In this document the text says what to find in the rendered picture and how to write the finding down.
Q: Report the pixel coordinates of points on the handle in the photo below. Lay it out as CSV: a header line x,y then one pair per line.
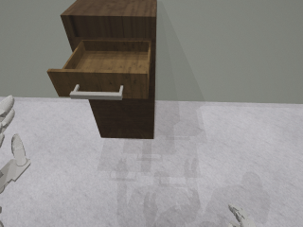
x,y
97,95

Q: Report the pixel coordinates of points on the robot left hand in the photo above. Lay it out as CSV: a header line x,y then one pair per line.
x,y
13,169

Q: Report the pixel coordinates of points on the drawer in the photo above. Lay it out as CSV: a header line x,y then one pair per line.
x,y
105,66

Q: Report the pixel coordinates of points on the cabinet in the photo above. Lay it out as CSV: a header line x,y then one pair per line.
x,y
117,20

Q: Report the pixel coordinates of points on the robot right hand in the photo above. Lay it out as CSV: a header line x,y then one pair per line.
x,y
241,216

